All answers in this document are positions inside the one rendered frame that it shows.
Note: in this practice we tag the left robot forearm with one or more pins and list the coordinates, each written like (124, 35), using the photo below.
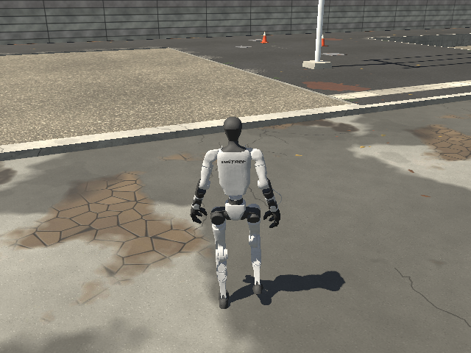
(198, 197)

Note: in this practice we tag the right robot thigh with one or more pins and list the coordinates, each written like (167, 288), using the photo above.
(253, 216)

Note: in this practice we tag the right robot forearm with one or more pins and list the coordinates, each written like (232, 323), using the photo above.
(270, 197)

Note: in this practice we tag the robot thigh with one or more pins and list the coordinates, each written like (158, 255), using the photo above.
(253, 216)
(218, 221)

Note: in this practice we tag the left robot thigh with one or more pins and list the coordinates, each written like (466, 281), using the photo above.
(218, 221)

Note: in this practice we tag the robot left hand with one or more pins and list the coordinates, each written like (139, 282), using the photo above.
(197, 212)

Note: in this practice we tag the right robot upper arm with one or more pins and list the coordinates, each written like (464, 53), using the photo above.
(260, 166)

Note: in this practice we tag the robot right hand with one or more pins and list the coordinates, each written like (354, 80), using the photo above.
(276, 217)

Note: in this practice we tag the left robot upper arm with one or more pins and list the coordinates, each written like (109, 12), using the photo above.
(207, 167)

